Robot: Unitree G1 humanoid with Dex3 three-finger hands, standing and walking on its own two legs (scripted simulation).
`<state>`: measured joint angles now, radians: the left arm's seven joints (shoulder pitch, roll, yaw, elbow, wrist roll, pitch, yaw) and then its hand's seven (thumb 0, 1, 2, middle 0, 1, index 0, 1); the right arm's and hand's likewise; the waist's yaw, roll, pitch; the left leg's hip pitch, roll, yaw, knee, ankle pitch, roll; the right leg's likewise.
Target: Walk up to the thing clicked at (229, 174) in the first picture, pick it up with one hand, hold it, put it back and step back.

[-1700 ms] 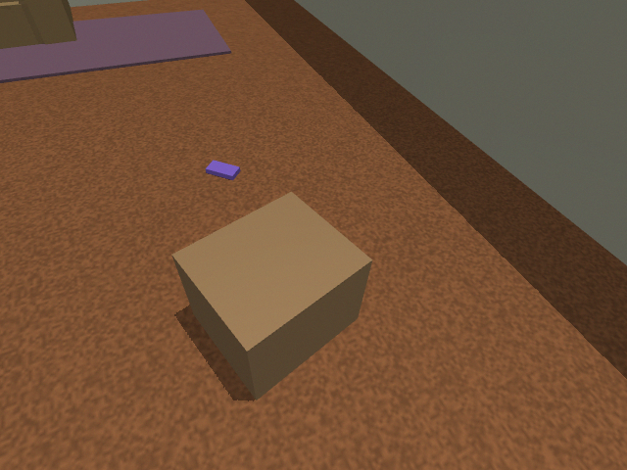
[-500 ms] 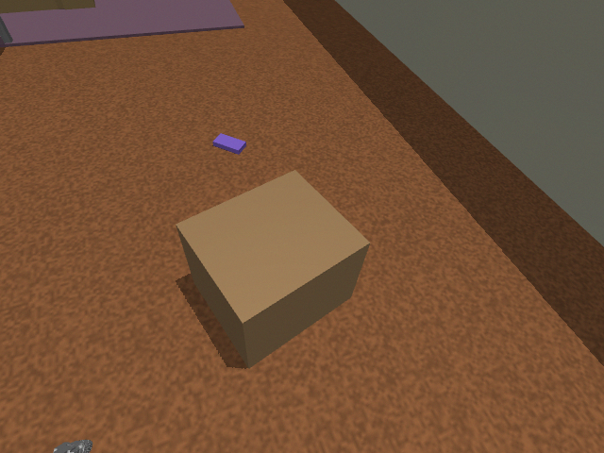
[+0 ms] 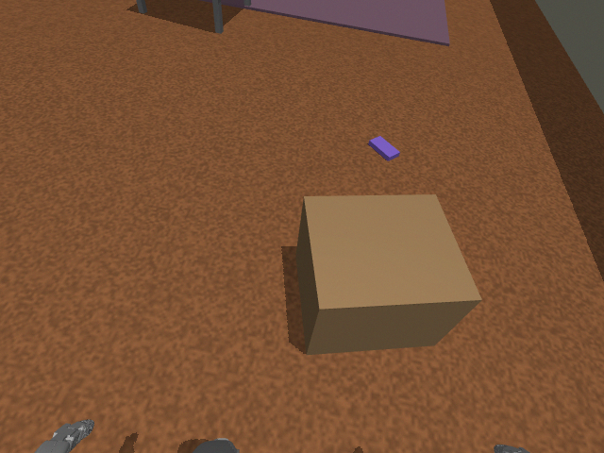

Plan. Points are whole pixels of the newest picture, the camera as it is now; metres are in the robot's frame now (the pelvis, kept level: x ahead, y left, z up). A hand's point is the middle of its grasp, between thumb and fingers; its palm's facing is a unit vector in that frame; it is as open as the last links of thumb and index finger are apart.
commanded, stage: walk up
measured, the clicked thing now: (383, 148) +1.59 -0.47 -0.75
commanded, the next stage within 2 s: none
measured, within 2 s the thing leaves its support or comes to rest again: neither
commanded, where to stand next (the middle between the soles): +0.06 +0.06 m, yaw +67 degrees
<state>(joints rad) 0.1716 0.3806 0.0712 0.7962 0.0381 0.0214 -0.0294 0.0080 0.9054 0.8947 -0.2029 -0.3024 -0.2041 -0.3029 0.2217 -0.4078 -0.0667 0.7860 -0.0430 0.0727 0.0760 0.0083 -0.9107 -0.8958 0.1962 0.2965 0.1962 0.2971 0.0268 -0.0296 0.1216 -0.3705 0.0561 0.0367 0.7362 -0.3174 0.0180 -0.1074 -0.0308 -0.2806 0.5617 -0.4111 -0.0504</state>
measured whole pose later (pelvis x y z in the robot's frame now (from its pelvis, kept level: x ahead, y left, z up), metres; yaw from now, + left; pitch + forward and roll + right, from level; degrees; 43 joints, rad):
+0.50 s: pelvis +0.03 -0.03 +0.00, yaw +26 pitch -2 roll +0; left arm 0.23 0.40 0.07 0.73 0.02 -0.01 0.02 0.01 0.91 0.89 -0.20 -0.30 -0.20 -0.30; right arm 0.23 -0.41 -0.09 0.62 -0.06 0.09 0.05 0.01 -0.91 -0.90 0.20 0.30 0.20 0.30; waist 0.01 0.08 0.13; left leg -0.47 -0.13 -0.17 0.95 -0.44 -0.01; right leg -0.34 -0.03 -0.08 0.66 -0.29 -0.03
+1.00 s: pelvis +0.00 +0.01 -0.01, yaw +48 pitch -2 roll +0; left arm 0.27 0.47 0.07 0.79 0.02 0.03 -0.03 0.01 0.91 0.89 -0.20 -0.30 -0.20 -0.30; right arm 0.33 -0.39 -0.05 0.75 -0.02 0.01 0.02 0.01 -0.91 -0.90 0.20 0.30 0.20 0.30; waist 0.00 -0.09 0.08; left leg -0.34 -0.03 -0.07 0.72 -0.34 0.02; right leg -0.45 -0.11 -0.07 1.06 -0.50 -0.01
